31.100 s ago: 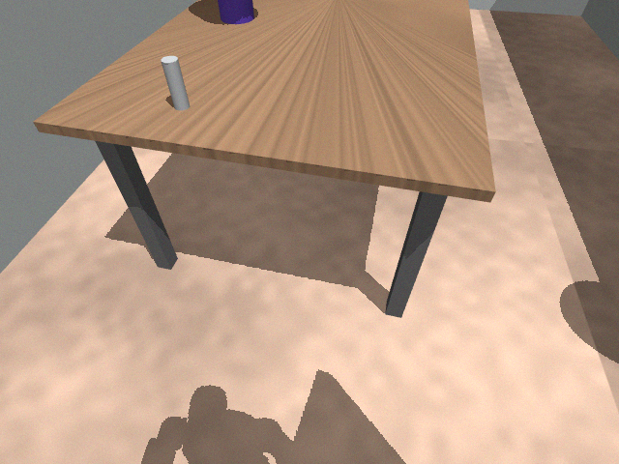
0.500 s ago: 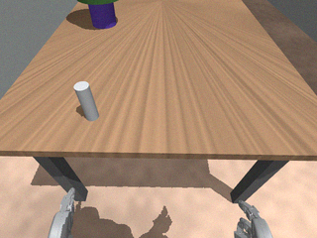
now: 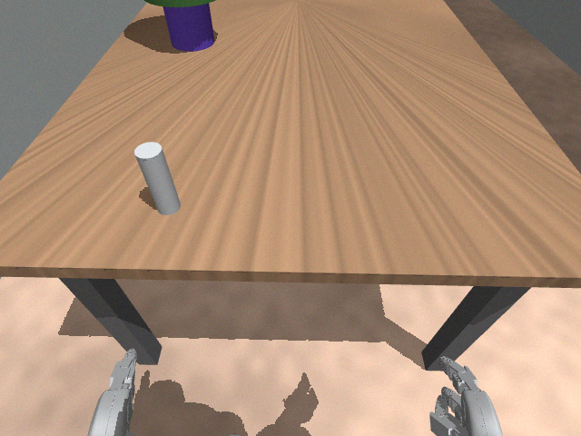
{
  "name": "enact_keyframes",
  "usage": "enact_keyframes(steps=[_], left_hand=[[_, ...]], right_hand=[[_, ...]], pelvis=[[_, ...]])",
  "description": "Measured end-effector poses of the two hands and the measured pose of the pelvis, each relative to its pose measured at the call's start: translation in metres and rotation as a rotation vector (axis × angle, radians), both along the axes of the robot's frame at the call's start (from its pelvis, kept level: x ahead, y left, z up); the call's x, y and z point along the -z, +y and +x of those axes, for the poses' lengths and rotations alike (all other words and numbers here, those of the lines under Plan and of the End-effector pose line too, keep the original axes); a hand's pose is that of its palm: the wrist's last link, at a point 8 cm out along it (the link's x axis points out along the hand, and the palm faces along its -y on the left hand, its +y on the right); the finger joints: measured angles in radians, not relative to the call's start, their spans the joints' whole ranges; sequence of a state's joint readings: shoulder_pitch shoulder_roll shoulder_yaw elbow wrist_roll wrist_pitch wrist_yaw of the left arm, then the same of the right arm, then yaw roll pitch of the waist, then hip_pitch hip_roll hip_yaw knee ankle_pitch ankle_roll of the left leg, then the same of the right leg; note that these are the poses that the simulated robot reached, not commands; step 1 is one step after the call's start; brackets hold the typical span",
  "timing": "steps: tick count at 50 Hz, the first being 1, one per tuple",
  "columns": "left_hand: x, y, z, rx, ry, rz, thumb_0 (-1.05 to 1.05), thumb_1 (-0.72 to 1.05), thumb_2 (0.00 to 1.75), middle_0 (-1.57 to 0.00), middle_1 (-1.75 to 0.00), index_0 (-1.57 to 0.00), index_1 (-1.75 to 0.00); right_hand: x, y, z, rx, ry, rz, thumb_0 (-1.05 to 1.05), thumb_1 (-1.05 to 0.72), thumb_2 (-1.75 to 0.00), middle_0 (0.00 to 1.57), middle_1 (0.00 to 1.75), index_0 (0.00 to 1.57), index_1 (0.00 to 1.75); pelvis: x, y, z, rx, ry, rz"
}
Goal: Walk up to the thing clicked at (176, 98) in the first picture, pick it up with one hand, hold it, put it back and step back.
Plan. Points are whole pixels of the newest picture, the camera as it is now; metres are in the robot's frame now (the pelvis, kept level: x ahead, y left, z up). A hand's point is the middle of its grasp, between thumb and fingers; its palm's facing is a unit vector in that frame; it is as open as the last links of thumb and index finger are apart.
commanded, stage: home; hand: left
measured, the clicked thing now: (159, 180) +0.51 +0.23 +0.07
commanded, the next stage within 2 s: stand in 1.52 s
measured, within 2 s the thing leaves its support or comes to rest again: neither
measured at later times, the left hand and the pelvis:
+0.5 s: hand (158, 428) +0.16 +0.18 -0.05, palm faces +0.11 -0.96 -0.27, open 17.4 cm; pelvis -0.01 +0.00 +0.00, yaw +0 degrees
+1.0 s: hand (156, 421) +0.17 +0.19 -0.05, palm faces +0.11 -0.96 -0.27, open 17.5 cm; pelvis +0.00 +0.01 +0.00, yaw +0 degrees
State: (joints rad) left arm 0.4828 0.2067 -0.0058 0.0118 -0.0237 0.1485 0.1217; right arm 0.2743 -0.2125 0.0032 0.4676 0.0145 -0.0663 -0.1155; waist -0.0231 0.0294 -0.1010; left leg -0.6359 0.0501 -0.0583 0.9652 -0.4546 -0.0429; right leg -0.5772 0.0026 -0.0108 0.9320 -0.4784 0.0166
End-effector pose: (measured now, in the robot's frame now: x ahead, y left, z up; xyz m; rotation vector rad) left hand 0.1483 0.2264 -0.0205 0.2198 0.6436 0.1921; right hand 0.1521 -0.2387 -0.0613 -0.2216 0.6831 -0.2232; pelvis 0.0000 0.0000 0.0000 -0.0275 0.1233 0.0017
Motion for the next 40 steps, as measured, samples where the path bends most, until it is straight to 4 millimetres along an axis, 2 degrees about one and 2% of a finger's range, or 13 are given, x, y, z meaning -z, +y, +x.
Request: enact_keyframes(steps=[19,40], left_hand=[[0.0,0.0,-0.008,-0.006,0.002,0.007,-0.01,-0.53,0.06,-0.06,-0.06,-0.06,-0.05],[0.001,0.005,-0.003,-0.001,0.016,0.005,-0.01,-0.55,0.05,-0.06,-0.06,-0.06,-0.05]], right_hand=[[0.005,0.002,-0.013,0.005,-0.011,-0.011,0.01,-0.9,-0.9,0.2,0.3,0.21,0.3],[0.002,0.006,-0.007,0.009,-0.026,-0.025,0.01,-0.9,-0.9,0.2,0.3,0.21,0.3]], pelvis=[[0.003,0.0,-0.008,-0.002,0.0,-0.003],[0.004,0.005,-0.003,0.001,0.006,-0.008]])
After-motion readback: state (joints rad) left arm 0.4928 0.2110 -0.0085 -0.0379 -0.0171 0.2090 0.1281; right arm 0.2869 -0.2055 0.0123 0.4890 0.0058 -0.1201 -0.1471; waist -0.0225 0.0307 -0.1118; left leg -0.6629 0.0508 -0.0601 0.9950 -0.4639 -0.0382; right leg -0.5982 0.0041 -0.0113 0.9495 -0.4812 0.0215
